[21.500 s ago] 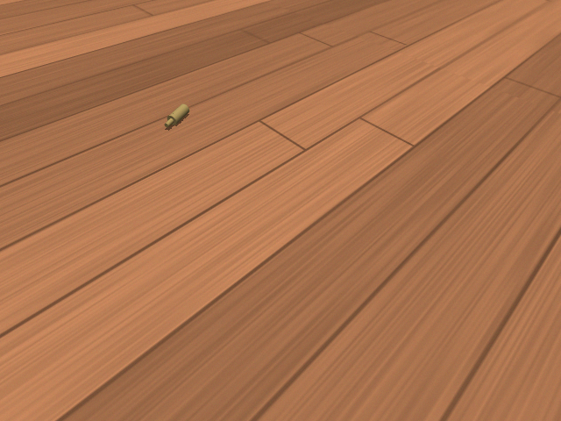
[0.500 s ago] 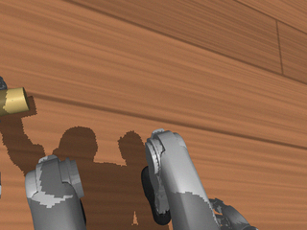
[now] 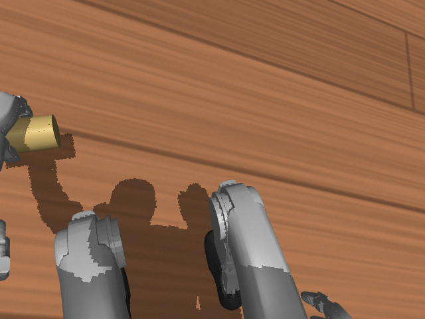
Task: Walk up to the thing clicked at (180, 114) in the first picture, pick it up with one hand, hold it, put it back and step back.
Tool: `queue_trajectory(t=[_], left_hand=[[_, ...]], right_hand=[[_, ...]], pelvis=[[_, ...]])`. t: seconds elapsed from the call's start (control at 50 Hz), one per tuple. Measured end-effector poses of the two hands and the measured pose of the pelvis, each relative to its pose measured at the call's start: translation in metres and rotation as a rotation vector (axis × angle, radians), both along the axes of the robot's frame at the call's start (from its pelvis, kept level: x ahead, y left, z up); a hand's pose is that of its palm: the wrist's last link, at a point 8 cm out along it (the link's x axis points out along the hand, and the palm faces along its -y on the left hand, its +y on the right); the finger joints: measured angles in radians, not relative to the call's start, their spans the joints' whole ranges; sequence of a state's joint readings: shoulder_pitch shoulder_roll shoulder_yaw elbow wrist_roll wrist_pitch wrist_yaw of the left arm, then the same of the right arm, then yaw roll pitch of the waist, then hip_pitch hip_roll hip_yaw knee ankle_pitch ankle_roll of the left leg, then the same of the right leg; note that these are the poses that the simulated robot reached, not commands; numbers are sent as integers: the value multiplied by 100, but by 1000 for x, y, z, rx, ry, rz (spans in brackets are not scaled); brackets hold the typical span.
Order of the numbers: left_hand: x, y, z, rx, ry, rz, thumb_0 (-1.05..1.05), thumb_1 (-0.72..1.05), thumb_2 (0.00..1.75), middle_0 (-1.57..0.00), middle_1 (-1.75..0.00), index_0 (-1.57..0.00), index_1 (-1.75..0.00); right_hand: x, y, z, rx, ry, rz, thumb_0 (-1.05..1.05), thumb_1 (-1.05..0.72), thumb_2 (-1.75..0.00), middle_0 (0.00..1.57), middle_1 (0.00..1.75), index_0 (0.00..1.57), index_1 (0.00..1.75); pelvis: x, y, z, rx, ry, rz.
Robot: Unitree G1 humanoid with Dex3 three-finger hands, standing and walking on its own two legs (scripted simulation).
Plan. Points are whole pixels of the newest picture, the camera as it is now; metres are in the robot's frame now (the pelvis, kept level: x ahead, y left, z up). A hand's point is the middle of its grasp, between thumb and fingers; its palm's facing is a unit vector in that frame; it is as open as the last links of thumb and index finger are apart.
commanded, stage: lift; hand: left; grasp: from above
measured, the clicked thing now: out of the picture +0.49 +0.32 -0.17
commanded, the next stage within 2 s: hold in 1.54 s
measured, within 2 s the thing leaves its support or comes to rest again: neither
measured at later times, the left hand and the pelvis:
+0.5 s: hand out of the picture +0.42 +0.30 -0.01, palm faces -0.43 -0.08 -0.90, open 9.3 cm; pelvis +0.00 +0.01 +0.09, yaw +3 degrees
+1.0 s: hand out of the picture +0.35 +0.28 +0.21, palm faces -0.42 -0.11 -0.90, open 9.2 cm; pelvis +0.02 +0.00 +0.27, yaw +6 degrees
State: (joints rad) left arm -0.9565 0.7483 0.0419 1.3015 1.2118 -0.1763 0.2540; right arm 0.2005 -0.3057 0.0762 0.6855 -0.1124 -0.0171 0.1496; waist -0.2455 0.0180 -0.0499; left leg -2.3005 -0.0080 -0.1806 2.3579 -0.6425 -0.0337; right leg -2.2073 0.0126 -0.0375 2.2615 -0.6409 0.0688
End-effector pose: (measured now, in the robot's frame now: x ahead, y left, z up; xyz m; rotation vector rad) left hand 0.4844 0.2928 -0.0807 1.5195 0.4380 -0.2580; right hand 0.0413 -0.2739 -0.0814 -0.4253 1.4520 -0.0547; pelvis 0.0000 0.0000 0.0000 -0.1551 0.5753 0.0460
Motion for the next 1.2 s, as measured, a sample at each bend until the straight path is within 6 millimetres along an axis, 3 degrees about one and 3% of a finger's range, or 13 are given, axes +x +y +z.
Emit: queue_trajectory(t=[0.2,0.48,0.72,0.96,1.2], left_hand=[[-19,5,38,-7,33,15,0,15,22,-87,-27,-88,-26],[-58,13,123,-25,8,15,0,13,26,-84,-34,-84,-33],[-97,2,223,-45,-14,34,0,14,26,-84,-34,-84,-33],[-128,-12,331,-47,-6,47,0,14,25,-85,-30,-86,-29],[-135,-23,393,-45,15,49,0,14,24,-87,-28,-87,-27]], right_hand=[[9,5,18,11,-34,-54,0,-92,-90,21,30,20,30],[66,15,67,39,-191,-30,0,-91,-90,21,30,20,30],[104,27,142,64,-310,-45,0,-91,-90,21,30,20,30],[116,32,232,86,-400,-78,0,-90,-90,21,30,20,30],[116,23,298,71,-436,-106,1,-90,-90,21,30,20,30]], pelvis=[[0,2,27,12,23,15],[0,5,87,28,11,32],[4,4,168,59,-61,45],[16,1,259,103,-191,51],[33,-1,324,128,-290,53]])
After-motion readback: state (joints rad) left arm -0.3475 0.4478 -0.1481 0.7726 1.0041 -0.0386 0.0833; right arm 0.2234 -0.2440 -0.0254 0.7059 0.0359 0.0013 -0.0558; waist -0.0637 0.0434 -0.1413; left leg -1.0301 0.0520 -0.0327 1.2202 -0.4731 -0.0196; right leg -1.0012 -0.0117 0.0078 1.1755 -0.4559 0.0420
